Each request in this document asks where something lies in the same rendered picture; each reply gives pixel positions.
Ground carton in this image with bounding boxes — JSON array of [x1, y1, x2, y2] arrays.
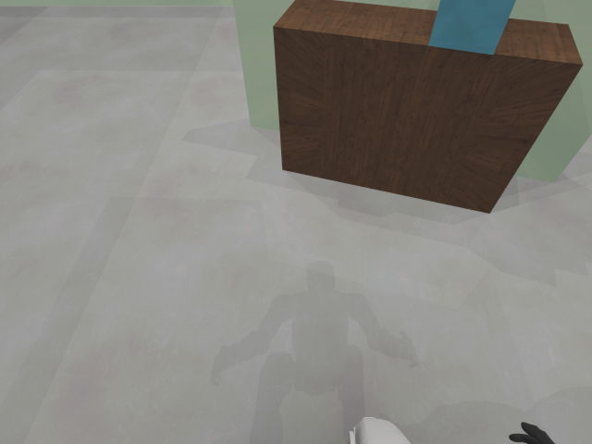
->
[[428, 0, 516, 55]]

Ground right robot thigh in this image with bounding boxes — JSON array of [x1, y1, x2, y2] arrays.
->
[[349, 419, 411, 444]]

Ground right robot hand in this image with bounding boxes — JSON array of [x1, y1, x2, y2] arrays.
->
[[509, 422, 555, 444]]

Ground pedestal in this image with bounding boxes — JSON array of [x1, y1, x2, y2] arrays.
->
[[273, 0, 583, 214]]

